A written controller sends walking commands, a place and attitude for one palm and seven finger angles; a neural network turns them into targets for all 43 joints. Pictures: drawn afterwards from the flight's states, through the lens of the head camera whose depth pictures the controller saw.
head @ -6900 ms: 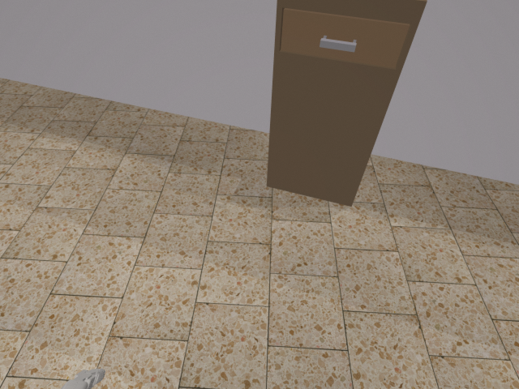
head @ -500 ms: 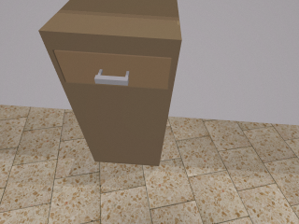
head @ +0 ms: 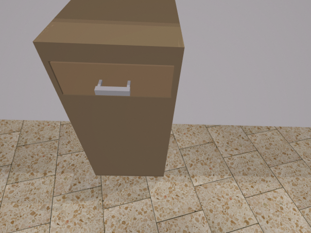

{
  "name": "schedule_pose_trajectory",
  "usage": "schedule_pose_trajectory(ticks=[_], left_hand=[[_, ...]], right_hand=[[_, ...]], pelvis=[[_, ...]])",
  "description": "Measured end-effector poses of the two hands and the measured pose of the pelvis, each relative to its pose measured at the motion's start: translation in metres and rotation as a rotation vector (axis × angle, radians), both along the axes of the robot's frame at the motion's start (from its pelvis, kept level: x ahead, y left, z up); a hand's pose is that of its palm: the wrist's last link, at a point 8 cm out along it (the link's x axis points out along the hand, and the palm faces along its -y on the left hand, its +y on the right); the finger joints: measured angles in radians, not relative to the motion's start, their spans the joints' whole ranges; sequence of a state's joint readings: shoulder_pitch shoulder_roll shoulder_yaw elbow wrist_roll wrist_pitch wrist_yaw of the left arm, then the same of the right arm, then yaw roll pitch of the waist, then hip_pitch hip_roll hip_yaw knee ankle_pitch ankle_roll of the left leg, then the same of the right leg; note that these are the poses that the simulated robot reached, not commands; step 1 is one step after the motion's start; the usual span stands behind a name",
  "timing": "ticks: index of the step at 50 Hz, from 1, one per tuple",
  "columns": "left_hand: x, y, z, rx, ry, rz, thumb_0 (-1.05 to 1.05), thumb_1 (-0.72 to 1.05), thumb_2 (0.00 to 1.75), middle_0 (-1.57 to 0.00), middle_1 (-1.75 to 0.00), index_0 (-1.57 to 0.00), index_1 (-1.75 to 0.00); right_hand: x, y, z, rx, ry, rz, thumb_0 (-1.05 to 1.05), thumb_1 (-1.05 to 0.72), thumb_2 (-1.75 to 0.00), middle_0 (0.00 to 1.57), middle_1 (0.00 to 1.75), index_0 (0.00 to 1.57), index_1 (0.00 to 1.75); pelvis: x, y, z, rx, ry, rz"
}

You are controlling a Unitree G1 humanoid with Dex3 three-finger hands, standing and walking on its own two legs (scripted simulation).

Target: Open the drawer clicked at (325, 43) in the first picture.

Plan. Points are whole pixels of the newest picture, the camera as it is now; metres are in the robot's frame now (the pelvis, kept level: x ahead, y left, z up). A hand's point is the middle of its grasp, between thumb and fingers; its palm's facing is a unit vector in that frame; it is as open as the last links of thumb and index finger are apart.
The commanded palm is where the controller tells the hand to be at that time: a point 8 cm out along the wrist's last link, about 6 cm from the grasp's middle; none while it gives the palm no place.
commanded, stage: look again from close up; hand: left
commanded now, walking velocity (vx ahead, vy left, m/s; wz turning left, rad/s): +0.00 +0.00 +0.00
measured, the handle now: (113, 87) +0.56 +0.19 +0.04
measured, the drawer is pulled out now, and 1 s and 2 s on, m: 0.00 0.00 0.00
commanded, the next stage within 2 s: shuffle to correct the standing spot in 0.54 s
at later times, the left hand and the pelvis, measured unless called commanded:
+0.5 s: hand out of the picture -0.02 +0.16 -0.17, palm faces +0.03 -0.98 -0.21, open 7.4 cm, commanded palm none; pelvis -0.01 -0.01 -0.01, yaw +0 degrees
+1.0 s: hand out of the picture +0.00 +0.13 -0.19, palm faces +0.05 -0.99 -0.16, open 7.4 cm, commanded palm none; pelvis +0.04 -0.03 -0.02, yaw +0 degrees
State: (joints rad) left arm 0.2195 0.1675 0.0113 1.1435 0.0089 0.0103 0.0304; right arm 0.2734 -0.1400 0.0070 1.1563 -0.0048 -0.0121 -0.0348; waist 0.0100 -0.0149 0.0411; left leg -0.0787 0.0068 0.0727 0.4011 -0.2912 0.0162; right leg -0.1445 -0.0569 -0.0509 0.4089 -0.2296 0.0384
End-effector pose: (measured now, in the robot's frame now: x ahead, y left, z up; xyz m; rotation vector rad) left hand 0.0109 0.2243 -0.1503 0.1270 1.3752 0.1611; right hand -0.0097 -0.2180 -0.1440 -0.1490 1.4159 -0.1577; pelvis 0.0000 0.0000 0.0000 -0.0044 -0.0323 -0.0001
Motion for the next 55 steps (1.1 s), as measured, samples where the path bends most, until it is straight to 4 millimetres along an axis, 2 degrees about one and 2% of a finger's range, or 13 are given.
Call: schedule_pose_trajectory(ticks=[7,15,36,45,49,55], left_hand=[[-0.011,0.003,0.000,0.024,0.007,-0.031,0.01,0.91,0.90,-0.20,-0.30,-0.20,-0.30],[-0.024,0.004,0.006,0.047,0.013,-0.011,0.01,0.91,0.90,-0.20,-0.30,-0.20,-0.30],[-0.034,-0.045,0.002,-0.008,0.046,0.012,0.01,0.92,0.90,-0.20,-0.30,-0.20,-0.30],[-0.032,-0.046,-0.012,-0.037,0.067,0.057,0.01,0.91,0.90,-0.20,-0.30,-0.20,-0.30],[-0.021,-0.041,-0.016,-0.037,0.100,0.041,0.01,0.91,0.90,-0.20,-0.30,-0.20,-0.30],[0.029,-0.041,-0.012,0.016,0.014,0.036,0.01,0.91,0.90,-0.20,-0.30,-0.20,-0.30]], right_hand=[[-0.014,0.009,-0.009,0.039,-0.010,0.003,0.01,-0.91,-0.90,0.20,0.29,0.20,0.30],[-0.011,0.015,-0.020,0.081,-0.040,0.018,0.01,-0.91,-0.90,0.20,0.29,0.20,0.30],[-0.010,-0.028,-0.014,0.046,-0.001,0.025,0.01,-0.91,-0.90,0.20,0.29,0.20,0.30],[-0.001,-0.032,-0.016,0.027,0.032,0.027,0.01,-0.91,-0.90,0.20,0.29,0.20,0.30],[0.003,-0.027,-0.017,0.022,0.027,0.001,0.01,-0.91,-0.90,0.20,0.29,0.20,0.30],[0.003,-0.024,-0.027,0.058,0.113,-0.026,0.01,-0.91,-0.90,0.20,0.29,0.20,0.30]], pelvis=[[-0.008,0.004,-0.006,-0.003,0.014,0.006],[-0.008,0.001,-0.009,0.008,-0.009,0.004],[-0.006,-0.032,-0.006,0.016,0.004,0.007],[0.016,-0.033,-0.015,-0.002,0.020,0.019],[0.033,-0.031,-0.019,0.011,0.027,0.004],[0.053,-0.040,-0.024,0.020,0.019,0.020]])
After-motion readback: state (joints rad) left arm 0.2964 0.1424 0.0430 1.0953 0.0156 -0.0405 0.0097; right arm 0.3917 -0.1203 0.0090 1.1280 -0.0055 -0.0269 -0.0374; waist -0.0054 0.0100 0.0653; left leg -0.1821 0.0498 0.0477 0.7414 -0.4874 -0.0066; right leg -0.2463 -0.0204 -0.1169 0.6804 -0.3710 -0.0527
